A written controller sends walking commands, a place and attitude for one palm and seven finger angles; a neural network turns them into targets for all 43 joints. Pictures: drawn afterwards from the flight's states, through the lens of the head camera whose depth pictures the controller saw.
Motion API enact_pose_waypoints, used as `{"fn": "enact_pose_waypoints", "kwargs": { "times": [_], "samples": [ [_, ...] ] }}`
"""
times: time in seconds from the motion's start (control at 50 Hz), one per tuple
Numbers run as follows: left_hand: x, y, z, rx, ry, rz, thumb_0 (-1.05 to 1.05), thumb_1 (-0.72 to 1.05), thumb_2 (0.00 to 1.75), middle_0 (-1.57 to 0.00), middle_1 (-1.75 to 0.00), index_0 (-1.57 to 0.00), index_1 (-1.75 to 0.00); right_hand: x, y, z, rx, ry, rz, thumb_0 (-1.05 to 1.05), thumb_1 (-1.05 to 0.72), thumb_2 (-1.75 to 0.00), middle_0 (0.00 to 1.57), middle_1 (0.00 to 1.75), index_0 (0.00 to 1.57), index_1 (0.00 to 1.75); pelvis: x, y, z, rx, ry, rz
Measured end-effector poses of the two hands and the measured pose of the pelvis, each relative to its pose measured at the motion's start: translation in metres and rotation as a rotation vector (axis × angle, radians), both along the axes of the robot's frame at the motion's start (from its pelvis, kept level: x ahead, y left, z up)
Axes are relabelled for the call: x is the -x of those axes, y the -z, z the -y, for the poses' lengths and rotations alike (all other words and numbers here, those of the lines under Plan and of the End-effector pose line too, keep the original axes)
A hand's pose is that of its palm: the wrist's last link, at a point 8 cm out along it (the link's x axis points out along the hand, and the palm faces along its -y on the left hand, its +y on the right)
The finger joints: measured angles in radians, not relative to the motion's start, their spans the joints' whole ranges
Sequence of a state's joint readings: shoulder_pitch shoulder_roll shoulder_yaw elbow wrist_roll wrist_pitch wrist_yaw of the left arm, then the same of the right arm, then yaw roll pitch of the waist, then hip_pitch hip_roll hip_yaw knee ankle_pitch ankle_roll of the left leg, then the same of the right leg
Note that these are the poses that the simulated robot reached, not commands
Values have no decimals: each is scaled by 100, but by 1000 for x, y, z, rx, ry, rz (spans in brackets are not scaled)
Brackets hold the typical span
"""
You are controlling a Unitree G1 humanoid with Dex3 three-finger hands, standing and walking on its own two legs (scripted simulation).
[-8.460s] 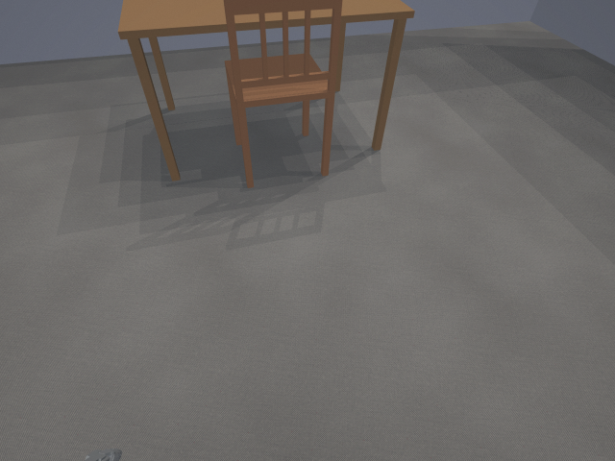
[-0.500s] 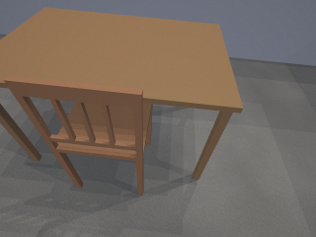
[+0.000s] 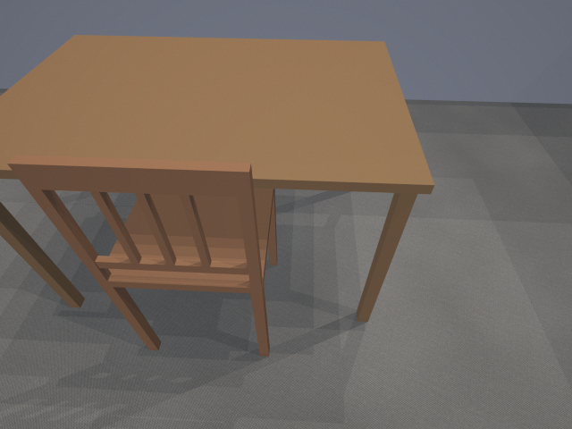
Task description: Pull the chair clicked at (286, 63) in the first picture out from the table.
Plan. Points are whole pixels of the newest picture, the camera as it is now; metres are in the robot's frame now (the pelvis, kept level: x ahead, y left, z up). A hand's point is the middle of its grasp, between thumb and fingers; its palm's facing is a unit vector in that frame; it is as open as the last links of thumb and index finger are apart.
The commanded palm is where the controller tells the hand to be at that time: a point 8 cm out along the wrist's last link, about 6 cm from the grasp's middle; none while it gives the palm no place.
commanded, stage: look again from close up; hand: left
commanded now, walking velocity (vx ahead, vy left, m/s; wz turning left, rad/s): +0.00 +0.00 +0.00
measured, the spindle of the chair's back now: (158, 229) +0.51 +0.31 -0.10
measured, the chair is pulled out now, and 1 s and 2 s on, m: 0.00 0.00 0.00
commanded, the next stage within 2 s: shuffle to correct the standing spot in 0.70 s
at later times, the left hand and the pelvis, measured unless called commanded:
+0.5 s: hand out of the picture +0.02 +0.15 -0.17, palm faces +0.01 -0.98 -0.21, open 7.4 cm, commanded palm none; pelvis +0.01 -0.02 +0.00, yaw +0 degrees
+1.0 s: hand out of the picture +0.03 +0.15 -0.17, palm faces +0.05 -0.98 -0.19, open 7.4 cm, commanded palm none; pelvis +0.03 -0.03 +0.00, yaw +1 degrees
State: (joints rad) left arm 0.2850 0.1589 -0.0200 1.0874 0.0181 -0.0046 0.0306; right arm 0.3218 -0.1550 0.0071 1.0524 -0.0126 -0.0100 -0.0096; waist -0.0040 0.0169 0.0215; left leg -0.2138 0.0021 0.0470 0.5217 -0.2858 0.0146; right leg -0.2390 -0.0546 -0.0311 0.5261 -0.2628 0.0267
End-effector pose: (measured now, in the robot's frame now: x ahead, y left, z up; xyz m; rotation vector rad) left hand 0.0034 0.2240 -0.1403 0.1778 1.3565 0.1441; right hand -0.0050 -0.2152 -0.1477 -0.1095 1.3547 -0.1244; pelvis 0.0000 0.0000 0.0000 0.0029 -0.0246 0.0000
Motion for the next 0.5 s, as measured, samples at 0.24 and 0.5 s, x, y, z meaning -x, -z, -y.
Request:
{"fn": "enact_pose_waypoints", "kwargs": {
  "times": [0.24, 0.5],
  "samples": [
    [-10, -7, 3, -20, -4, 13, 0, 91, 90, -20, -30, -20, -30, -6, 1, 9, -8, -8, -13, 1, -91, -90, 20, 30, 20, 29, -5, -3, 10, -10, 4, -3],
    [-14, -3, 23, 5, -11, 2, 0, 91, 89, -20, -30, -20, -30, -22, -4, 32, 26, -17, -7, 1, -91, -90, 20, 30, 20, 29, -10, -4, 24, -10, 3, -3]
  ]
}}
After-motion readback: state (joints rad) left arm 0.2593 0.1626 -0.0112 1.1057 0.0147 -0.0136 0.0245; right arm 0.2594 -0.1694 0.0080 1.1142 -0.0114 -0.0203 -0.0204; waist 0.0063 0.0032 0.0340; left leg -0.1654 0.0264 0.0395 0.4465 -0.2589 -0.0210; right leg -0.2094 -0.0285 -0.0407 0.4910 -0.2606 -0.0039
